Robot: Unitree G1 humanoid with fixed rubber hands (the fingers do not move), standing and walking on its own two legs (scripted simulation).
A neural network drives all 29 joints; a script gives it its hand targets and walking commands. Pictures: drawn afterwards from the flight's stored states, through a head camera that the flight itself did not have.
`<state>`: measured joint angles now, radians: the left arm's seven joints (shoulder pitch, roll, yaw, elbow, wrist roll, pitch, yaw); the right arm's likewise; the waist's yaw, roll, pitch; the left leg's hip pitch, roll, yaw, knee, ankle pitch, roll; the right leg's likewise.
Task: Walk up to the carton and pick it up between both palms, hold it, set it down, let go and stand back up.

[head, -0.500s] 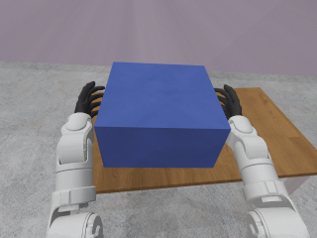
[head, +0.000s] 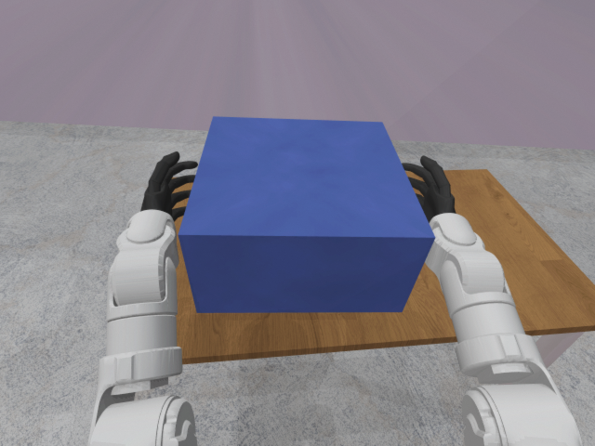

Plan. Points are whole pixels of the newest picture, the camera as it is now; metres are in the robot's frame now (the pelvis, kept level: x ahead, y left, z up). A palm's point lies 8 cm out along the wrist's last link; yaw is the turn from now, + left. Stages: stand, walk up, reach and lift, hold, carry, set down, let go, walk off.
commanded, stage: hold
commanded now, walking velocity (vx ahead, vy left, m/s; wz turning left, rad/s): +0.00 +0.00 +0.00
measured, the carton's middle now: (300, 206) +0.41 +0.00 +0.15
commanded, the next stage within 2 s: none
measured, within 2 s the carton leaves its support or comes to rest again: neither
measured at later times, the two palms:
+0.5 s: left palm (161, 210) +0.36 +0.18 +0.18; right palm (436, 213) +0.36 -0.18 +0.18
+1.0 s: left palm (161, 211) +0.36 +0.18 +0.19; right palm (437, 218) +0.36 -0.18 +0.17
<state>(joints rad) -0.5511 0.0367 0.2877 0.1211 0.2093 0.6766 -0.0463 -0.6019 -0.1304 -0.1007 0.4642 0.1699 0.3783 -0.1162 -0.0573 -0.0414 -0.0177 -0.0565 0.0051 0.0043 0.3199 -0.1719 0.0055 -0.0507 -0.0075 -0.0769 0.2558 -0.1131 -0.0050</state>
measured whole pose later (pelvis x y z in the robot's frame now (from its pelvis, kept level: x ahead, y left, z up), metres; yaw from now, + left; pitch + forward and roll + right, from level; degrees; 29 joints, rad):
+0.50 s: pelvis +0.01 +0.00 +0.00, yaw +1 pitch -6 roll -1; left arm -0.52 0.04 0.27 0.07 0.20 0.65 -0.05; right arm -0.57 -0.14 -0.07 0.42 0.20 0.34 -0.14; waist -0.07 -0.04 0.00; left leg -0.05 0.01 -0.01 0.33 -0.18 0.00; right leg -0.03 0.00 -0.09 0.24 -0.12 0.00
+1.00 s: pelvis +0.00 +0.00 +0.00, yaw +0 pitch -6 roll -1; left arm -0.56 0.03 0.30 0.11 0.23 0.67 -0.06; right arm -0.60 -0.13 -0.09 0.49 0.17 0.33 -0.11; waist -0.06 -0.05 0.00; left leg -0.04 0.01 0.01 0.31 -0.16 0.01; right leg -0.04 -0.01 -0.07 0.25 -0.11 -0.01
